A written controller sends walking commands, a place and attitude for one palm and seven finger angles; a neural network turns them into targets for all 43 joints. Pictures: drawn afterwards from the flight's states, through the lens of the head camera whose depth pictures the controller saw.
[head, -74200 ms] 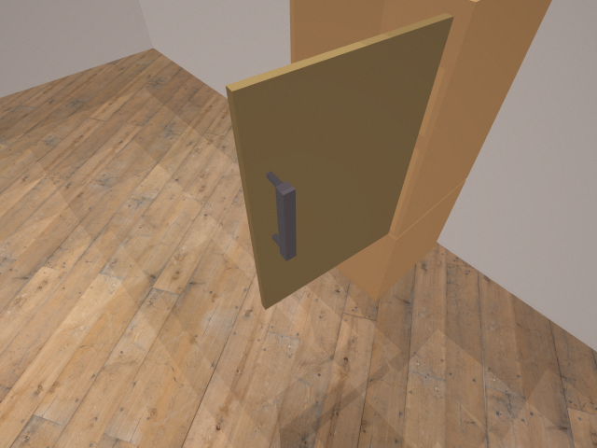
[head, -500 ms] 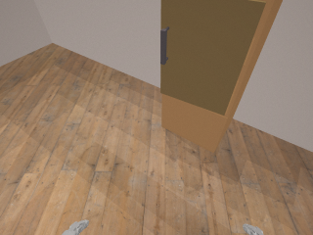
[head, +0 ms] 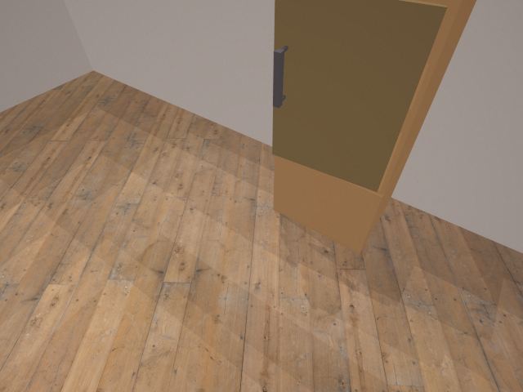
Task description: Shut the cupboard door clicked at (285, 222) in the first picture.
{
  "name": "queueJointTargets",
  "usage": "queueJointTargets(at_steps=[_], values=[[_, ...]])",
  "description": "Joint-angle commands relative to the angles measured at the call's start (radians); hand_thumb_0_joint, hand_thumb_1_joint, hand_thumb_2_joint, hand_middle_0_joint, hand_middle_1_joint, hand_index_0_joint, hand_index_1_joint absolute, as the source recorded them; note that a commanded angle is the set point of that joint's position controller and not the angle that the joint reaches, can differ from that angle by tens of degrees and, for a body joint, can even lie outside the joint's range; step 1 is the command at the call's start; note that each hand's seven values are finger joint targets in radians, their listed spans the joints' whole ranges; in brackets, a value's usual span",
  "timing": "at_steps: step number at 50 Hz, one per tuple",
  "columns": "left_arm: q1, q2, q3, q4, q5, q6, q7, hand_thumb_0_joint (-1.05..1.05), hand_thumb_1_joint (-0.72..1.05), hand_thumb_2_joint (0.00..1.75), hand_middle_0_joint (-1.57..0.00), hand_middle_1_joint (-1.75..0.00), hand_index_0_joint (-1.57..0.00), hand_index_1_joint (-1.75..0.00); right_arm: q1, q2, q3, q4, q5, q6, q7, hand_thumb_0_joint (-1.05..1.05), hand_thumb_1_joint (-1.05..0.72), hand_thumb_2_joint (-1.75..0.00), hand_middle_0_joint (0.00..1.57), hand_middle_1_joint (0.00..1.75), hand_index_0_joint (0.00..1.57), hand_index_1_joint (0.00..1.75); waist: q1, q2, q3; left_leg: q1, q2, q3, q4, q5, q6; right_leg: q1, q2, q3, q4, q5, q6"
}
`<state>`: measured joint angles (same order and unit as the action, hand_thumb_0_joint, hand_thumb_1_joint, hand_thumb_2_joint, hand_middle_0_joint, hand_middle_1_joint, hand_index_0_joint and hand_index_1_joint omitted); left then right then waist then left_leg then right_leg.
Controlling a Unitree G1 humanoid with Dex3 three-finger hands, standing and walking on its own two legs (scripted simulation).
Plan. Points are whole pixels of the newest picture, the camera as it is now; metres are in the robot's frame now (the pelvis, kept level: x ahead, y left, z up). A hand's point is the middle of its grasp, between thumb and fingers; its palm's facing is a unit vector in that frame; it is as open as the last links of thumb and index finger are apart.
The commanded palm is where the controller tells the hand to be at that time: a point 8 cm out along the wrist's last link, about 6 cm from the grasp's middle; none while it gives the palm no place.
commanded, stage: let the arm hang, fingers relaxed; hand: left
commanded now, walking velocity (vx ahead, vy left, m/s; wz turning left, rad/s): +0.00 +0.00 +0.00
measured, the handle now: (281, 77) +0.99 +0.00 +0.00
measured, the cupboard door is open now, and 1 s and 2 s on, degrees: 5 5 5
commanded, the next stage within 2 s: look to check the result in 0.36 s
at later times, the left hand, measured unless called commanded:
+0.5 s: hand out of the picture -0.01 +0.16 -0.18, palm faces +0.01 -0.99 -0.17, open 7.3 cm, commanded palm none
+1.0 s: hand out of the picture +0.04 +0.16 -0.17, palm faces +0.00 -0.98 -0.20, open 7.3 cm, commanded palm none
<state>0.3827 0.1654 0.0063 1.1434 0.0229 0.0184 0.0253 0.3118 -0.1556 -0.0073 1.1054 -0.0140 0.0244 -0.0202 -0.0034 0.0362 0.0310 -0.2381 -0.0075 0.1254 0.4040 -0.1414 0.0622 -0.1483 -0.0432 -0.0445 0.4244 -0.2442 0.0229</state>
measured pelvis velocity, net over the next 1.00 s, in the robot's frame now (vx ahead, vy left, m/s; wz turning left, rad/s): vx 0.04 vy -0.01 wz -0.01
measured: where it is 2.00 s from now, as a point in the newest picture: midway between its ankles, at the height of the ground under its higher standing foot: outside the picture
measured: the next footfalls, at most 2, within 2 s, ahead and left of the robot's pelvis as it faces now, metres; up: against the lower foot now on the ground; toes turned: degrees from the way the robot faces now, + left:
right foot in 1.86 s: +0.13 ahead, -0.13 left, +0.00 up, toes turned +25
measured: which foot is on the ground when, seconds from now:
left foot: down 0.00-1.00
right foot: down 0.00-1.00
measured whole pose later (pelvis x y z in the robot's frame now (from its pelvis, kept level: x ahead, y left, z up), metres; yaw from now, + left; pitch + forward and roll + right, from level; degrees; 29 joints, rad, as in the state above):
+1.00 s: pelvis +0.04 -0.01 +0.00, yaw +0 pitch -2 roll +0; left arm 0.27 0.17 0.00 1.14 0.02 -0.01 0.03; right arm 0.23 -0.18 -0.01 1.13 -0.01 0.00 -0.03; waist -0.01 0.00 0.04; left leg -0.17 0.00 0.12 0.37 -0.18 0.04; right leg -0.06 -0.03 -0.04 0.35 -0.26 0.01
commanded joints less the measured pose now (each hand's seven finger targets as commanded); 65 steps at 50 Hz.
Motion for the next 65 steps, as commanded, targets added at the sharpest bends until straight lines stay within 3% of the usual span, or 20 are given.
queueJointTargets(at_steps=[1, 10, 14, 31, 44, 52, 54, 58, 60, 62, 63, 65], values=[[0.052, 0.085, 0.012, -0.019, -0.003, -0.019, 0.010, 0.00, 0.90, 0.90, -0.20, -0.30, -0.20, -0.30, 0.062, -0.111, -0.024, -0.015, -0.002, -0.014, -0.007, 0.00, -0.90, -0.90, 0.20, 0.30, 0.20, 0.30, -0.006, -0.077, 0.090, 0.004, 0.121, -0.177, -0.140, -0.221, -0.021, -0.133, -0.046, 0.078, -0.107, -0.107, -0.052], [0.029, 0.078, 0.013, -0.021, -0.005, -0.026, 0.014, 0.00, 0.90, 0.90, -0.20, -0.30, -0.20, -0.30, 0.066, -0.084, -0.020, -0.003, 0.000, -0.023, -0.009, 0.00, -0.90, -0.90, 0.20, 0.30, 0.20, 0.30, -0.006, -0.029, 0.082, 0.019, 0.114, -0.157, -0.127, -0.134, -0.028, -0.106, -0.052, 0.078, -0.107, -0.027, -0.051], [0.018, 0.064, 0.013, -0.020, -0.006, -0.025, 0.013, 0.00, 0.90, 0.90, -0.20, -0.30, -0.20, -0.30, 0.063, -0.078, -0.019, 0.000, -0.002, -0.024, -0.011, 0.00, -0.90, -0.90, 0.20, 0.30, 0.20, 0.30, -0.008, -0.004, 0.098, 0.014, 0.114, -0.161, -0.140, -0.157, -0.032, -0.111, -0.049, 0.079, -0.112, -0.037, -0.050], [0.001, 0.088, 0.016, -0.011, -0.007, -0.034, 0.013, 0.00, 0.90, 0.90, -0.20, -0.30, -0.20, -0.30, 0.037, -0.111, -0.022, 0.002, 0.002, -0.032, -0.015, 0.00, -0.90, -0.90, 0.20, 0.30, 0.20, 0.30, -0.009, -0.051, 0.047, 0.095, 0.126, -0.144, -0.103, -0.004, -0.025, -0.071, -0.059, 0.080, -0.120, 0.048, -0.052], [-0.034, 0.116, 0.016, -0.009, -0.008, -0.036, 0.011, 0.00, 0.90, 0.90, -0.20, -0.30, -0.20, -0.30, -0.013, -0.142, -0.020, 0.004, 0.002, -0.035, -0.015, 0.00, -0.90, -0.90, 0.20, 0.30, 0.20, 0.30, -0.009, -0.046, 0.064, 0.113, 0.128, -0.142, -0.106, 0.049, -0.028, -0.045, -0.066, 0.082, -0.143, 0.083, -0.049], [-0.065, 0.141, 0.019, -0.015, -0.008, -0.041, 0.009, 0.00, 0.90, 0.90, -0.20, -0.30, -0.20, -0.30, -0.040, -0.167, -0.020, 0.001, 0.001, -0.039, -0.014, 0.00, -0.90, -0.90, 0.20, 0.30, 0.20, 0.30, -0.008, -0.035, 0.027, 0.135, 0.132, -0.144, -0.102, 0.111, -0.029, -0.008, -0.071, 0.086, -0.148, 0.133, -0.051], [-0.051, 0.107, 0.019, -0.018, -0.009, -0.031, 0.013, 0.00, 0.90, 0.90, -0.20, -0.30, -0.20, -0.30, -0.026, -0.123, -0.012, -0.001, 0.000, -0.034, -0.011, 0.00, -0.90, -0.90, 0.20, 0.30, 0.20, 0.30, -0.007, -0.026, 0.016, 0.114, 0.125, -0.143, -0.070, 0.172, -0.036, 0.009, -0.082, 0.057, -0.110, 0.166, -0.039], [-0.047, 0.140, 0.044, -0.050, -0.009, -0.015, 0.019, 0.00, 0.90, 0.90, -0.20, -0.30, -0.20, -0.30, -0.033, -0.137, -0.026, -0.031, 0.000, -0.013, -0.007, 0.00, -0.90, -0.90, 0.20, 0.30, 0.20, 0.30, 0.002, -0.039, 0.030, 0.026, 0.111, -0.149, 0.014, 0.187, -0.037, 0.011, -0.111, 0.020, -0.032, 0.179, -0.046], [-0.056, 0.159, 0.059, -0.074, -0.006, -0.009, 0.020, 0.00, 0.90, 0.90, -0.20, -0.30, -0.20, -0.30, -0.042, -0.146, -0.035, -0.053, 0.000, -0.004, -0.004, 0.00, -0.90, -0.90, 0.20, 0.30, 0.20, 0.30, 0.005, -0.070, 0.028, -0.030, 0.097, -0.150, 0.072, 0.176, -0.039, 0.021, -0.136, 0.014, -0.011, 0.181, -0.065], [-0.062, 0.183, 0.073, -0.101, -0.005, -0.004, 0.020, 0.00, 0.90, 0.90, -0.20, -0.30, -0.20, -0.30, -0.050, -0.135, -0.044, -0.076, -0.002, 0.003, 0.002, 0.00, -0.90, -0.90, 0.20, 0.30, 0.20, 0.30, 0.008, -0.115, 0.018, -0.087, 0.063, -0.124, 0.170, 0.139, -0.052, 0.037, -0.197, 0.036, -0.007, 0.207, -0.105], [-0.062, 0.191, 0.079, -0.113, -0.003, -0.004, 0.021, 0.00, 0.90, 0.90, -0.20, -0.30, -0.20, -0.30, -0.062, -0.131, -0.047, -0.092, -0.004, 0.007, 0.004, 0.00, -0.90, -0.90, 0.20, 0.30, 0.20, 0.30, 0.015, -0.159, 0.016, -0.123, 0.046, -0.098, 0.254, 0.067, -0.061, 0.046, -0.242, 0.057, -0.015, 0.253, -0.136], [-0.084, 0.202, 0.087, -0.139, 0.005, -0.005, 0.025, 0.00, 0.90, 0.90, -0.20, -0.30, -0.20, -0.30, -0.092, -0.125, -0.058, -0.129, -0.007, 0.018, 0.008, 0.00, -0.90, -0.90, 0.20, 0.30, 0.20, 0.30, 0.019, -0.223, 0.041, -0.207, 0.038, -0.079, 0.451, -0.280, -0.078, 0.040, -0.341, 0.083, -0.036, 0.391, -0.210]])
